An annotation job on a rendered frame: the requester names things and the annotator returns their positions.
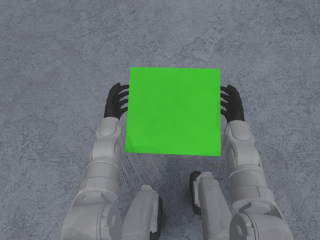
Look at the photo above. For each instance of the robot left forearm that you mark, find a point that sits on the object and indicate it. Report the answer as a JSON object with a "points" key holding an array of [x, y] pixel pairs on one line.
{"points": [[100, 183]]}

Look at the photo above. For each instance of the robot right upper arm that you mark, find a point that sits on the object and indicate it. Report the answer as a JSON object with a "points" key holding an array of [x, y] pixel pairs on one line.
{"points": [[247, 225]]}

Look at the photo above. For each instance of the left robot thigh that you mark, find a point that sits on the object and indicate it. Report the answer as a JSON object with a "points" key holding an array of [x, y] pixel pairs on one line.
{"points": [[136, 224]]}

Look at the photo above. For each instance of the robot left hand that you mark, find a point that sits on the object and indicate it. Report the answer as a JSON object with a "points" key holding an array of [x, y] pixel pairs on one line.
{"points": [[113, 103]]}

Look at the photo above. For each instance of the robot left upper arm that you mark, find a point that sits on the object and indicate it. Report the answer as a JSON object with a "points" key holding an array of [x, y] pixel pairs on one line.
{"points": [[93, 221]]}

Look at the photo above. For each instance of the robot right hand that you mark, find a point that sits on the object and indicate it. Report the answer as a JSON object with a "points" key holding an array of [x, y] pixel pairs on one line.
{"points": [[234, 106]]}

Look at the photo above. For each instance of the right robot shin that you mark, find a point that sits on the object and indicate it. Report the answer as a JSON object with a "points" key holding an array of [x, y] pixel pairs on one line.
{"points": [[205, 174]]}

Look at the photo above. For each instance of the carton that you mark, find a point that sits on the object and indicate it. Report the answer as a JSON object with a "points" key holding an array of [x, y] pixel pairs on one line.
{"points": [[174, 111]]}

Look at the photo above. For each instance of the robot right forearm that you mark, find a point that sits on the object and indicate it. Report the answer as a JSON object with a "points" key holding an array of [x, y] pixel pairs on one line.
{"points": [[249, 190]]}

